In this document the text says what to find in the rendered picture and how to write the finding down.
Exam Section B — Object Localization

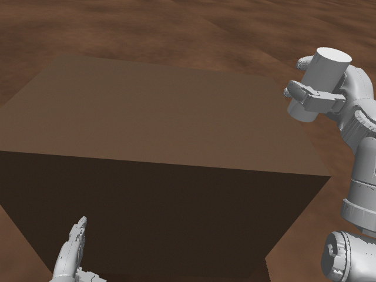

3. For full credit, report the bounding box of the right robot arm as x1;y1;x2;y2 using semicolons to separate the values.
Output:
321;99;376;282

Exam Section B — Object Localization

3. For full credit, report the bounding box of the can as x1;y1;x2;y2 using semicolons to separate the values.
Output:
287;47;352;122

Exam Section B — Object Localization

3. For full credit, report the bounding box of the left robot hand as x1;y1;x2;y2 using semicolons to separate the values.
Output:
52;216;107;282

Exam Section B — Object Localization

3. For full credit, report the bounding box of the right robot hand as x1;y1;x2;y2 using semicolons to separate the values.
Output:
283;56;374;122

